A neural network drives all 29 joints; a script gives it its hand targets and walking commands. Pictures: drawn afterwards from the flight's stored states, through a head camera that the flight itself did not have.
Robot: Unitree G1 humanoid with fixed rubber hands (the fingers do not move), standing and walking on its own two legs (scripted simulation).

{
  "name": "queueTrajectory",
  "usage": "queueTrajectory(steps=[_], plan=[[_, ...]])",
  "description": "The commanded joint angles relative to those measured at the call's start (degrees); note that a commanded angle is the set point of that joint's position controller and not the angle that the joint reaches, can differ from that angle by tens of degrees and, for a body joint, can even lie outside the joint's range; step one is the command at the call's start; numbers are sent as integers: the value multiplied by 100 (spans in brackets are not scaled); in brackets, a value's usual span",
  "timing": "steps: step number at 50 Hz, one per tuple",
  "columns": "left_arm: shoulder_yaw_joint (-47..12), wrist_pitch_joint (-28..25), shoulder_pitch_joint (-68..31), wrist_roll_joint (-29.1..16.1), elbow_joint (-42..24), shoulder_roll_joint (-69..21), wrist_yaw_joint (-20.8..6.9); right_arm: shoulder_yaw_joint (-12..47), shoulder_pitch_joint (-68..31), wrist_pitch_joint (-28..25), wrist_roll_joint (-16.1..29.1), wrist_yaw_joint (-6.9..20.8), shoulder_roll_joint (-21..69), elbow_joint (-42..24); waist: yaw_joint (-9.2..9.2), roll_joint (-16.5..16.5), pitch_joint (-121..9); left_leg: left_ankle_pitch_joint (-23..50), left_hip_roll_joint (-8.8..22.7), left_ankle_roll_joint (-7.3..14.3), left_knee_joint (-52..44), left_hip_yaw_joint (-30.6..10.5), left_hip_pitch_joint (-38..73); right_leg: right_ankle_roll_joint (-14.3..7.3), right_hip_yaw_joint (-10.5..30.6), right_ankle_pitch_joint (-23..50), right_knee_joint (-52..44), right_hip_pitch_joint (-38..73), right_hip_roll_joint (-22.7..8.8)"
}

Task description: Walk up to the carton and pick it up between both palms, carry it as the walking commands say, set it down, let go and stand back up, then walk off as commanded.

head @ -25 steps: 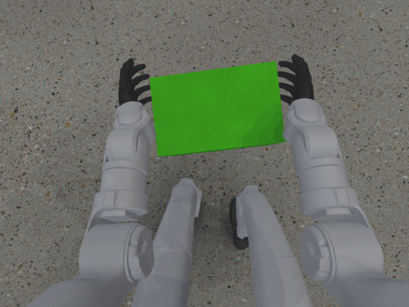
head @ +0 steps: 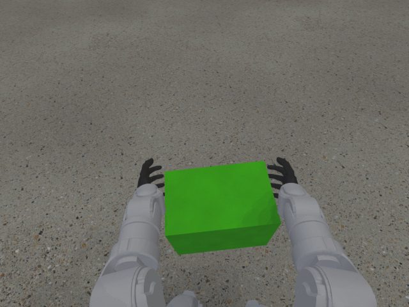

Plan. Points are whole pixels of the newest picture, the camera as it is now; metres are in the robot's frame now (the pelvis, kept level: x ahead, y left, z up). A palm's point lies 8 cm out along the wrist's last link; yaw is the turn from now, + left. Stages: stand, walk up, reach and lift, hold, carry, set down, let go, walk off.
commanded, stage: reach and lift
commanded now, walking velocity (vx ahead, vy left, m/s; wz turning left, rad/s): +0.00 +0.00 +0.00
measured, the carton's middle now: (218, 210) +0.35 +0.02 -0.07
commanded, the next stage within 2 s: none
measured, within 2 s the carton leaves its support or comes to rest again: neither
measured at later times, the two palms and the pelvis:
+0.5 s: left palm (142, 177) +0.34 +0.18 +0.07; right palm (293, 176) +0.36 -0.13 +0.06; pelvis +0.08 +0.00 +0.05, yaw -1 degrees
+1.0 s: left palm (148, 175) +0.33 +0.16 +0.09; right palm (307, 177) +0.35 -0.14 +0.09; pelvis +0.06 -0.01 +0.05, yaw +1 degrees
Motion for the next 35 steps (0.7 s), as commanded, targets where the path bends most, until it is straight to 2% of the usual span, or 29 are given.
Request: queueTrajectory(steps=[1,2,3,5,6,8,10,12,13,14,15,16,17,18,19,20,21,22,24,25,26,27,29,30,31,32,35], plan=[[-2420,14,-3779,-685,365,-5995,-3034,2252,-4511,-221,815,2693,5854,-16,137,-106,-2083,-1525,-91,195,-958,-132,2601,-225,151,-2050,-1603,-208,-186],[-2403,47,-3493,-676,431,-5882,-3064,2223,-4396,-224,815,2671,5826,-61,141,-151,-2036,-1145,-82,177,-1004,-41,2741,-221,131,-1750,-1746,-85,-209],[-2375,102,-3457,-679,481,-5887,-3074,2118,-4231,-162,773,2655,5787,74,95,-151,-1893,-1079,-65,163,-1106,-26,2822,-226,171,-1730,-1920,54,-234],[-2211,138,-3191,-654,530,-5749,-3077,2193,-4175,-155,789,2625,5805,-21,190,-422,-1671,-629,-68,199,-1240,-1,3306,-228,252,-1441,-2189,160,-330],[-2168,222,-3055,-628,611,-5868,-3048,2115,-4062,-103,771,2617,5708,37,153,-112,-1546,-558,-78,125,-1399,47,3258,-250,203,-1295,-2261,359,-291],[-2564,215,-3146,-802,-12,-5833,-3015,2136,-3670,-68,863,2619,5794,37,23,63,-1694,127,-53,97,-1594,-13,3774,-219,160,-488,-2313,707,-212],[-2840,304,-2862,-933,-245,-5996,-3006,2403,-3616,-56,952,2590,5656,-546,-1,228,-1778,975,-27,45,-1705,-10,3853,-203,152,418,-2249,1340,-81],[-3540,342,-2539,-1314,-1221,-6051,-2957,3113,-2930,66,1251,2531,6085,-1155,41,20,-2422,2240,-50,21,-1783,0,4293,-65,126,1763,-2284,2174,-47],[-3741,439,-2151,-1342,-1341,-6126,-2935,3343,-2887,120,1341,2495,6106,-1663,28,-66,-2455,2714,-29,17,-1819,-84,4498,-12,129,2150,-2304,2323,-7],[-3877,514,-2047,-1400,-1593,-6113,-2902,3429,-2558,240,1388,2479,6179,-1643,-7,-78,-2385,2933,-17,26,-1798,-82,4579,22,169,2288,-2339,2322,-24],[-4031,593,-1868,-1477,-1747,-6168,-2895,3640,-2453,300,1409,2459,6187,-1947,-47,0,-2419,3189,-24,-21,-1841,-135,4671,20,178,2528,-2368,2467,-27],[-4180,635,-1914,-1531,-1954,-6177,-2880,3649,-2281,351,1398,2449,6149,-2037,-165,35,-2437,3327,-8,-47,-1856,-196,4715,48,159,2477,-2374,2463,22],[-4165,712,-1856,-1495,-1948,-6121,-2880,3619,-2220,431,1355,2461,6004,-2023,-192,212,-2092,3134,2,-52,-1895,-189,4626,22,180,2267,-2425,2338,-9],[-4046,749,-1602,-1386,-1802,-6008,-2863,3593,-2194,484,1337,2465,6024,-2030,-117,193,-1979,2944,-16,-29,-1998,-215,4635,37,182,2143,-2491,2324,-16],[-4184,751,-1586,-1489,-1903,-6171,-2867,3934,-2434,448,1531,2500,6141,-2461,29,189,-2341,3194,6,-30,-2004,-226,4793,55,179,2270,-2452,2483,19],[-4262,757,-1763,-1521,-2019,-6189,-2884,3892,-2399,490,1537,2521,6107,-2410,8,213,-2388,3149,-2,-57,-2016,-207,4774,74,190,2309,-2492,2484,22],[-4161,830,-1540,-1494,-1871,-6051,-2898,4135,-2548,514,1632,2521,6122,-2647,281,106,-2305,3275,-9,-44,-2036,-139,4698,98,227,2575,-2521,2671,-8],[-4329,847,-1589,-1589,-2284,-6099,-2899,4265,-2336,592,1686,2522,6338,-2720,284,34,-2447,3335,-25,-36,-2085,-126,4766,134,216,2664,-2539,2881,19],[-4587,961,-1576,-1665,-2538,-6227,-2858,4339,-2196,665,1708,2531,6255,-2863,196,236,-2506,3682,-39,-119,-2118,-151,5204,91,215,2752,-2617,2880,31],[-4396,1088,-1415,-1593,-2257,-6151,-2890,4238,-2207,752,1616,2516,6142,-2884,178,152,-2229,3281,-25,-98,-2210,-124,5002,96,181,2501,-2692,2978,16],[-4286,1165,-1428,-1511,-2184,-6048,-2922,3992,-2081,848,1448,2520,5966,-2653,32,119,-1934,2911,-42,-84,-2303,-131,4995,94,126,2137,-2791,2802,32],[-4222,1220,-1386,-1498,-2073,-6033,-2957,3986,-2231,880,1432,2534,5966,-2765,29,32,-1718,2694,-62,-61,-2400,-131,4978,106,110,2061,-2900,2873,-9],[-4248,1282,-1655,-1530,-2238,-6020,-3028,3869,-2155,978,1448,2573,5969,-2589,-83,96,-1426,2107,-66,-33,-2489,-82,4878,59,122,1659,-3016,2794,-40],[-4134,1305,-1639,-1489,-2106,-5985,-3080,3902,-2369,976,1452,2578,6088,-2735,20,-14,-1559,2038,-78,-9,-2501,-41,4883,89,123,1689,-3061,2896,-31],[-4095,1313,-1744,-1476,-2136,-6029,-3106,3875,-2480,991,1493,2583,6193,-2761,69,31,-1416,1865,-88,13,-2474,-31,4825,85,179,1507,-3098,2852,-82],[-3961,1338,-1765,-1430,-1870,-6032,-3119,3784,-2635,1009,1455,2577,6091,-2774,-23,-130,-1216,1737,-59,25,-2494,-30,4790,91,139,1438,-3100,2809,-100],[-3669,1359,-2110,-1354,-1839,-5809,-3216,3447,-2477,1140,1280,2569,6149,-2087,7,-256,-918,1308,-118,24,-2528,49,4647,105,222,1107,-3264,2822,-221]])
